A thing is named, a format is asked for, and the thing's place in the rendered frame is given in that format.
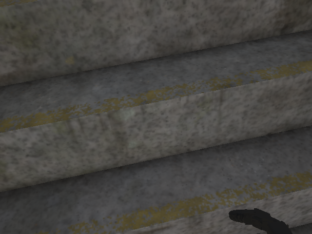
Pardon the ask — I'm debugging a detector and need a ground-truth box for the right robot hand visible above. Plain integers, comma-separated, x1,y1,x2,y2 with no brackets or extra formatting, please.
229,208,292,234

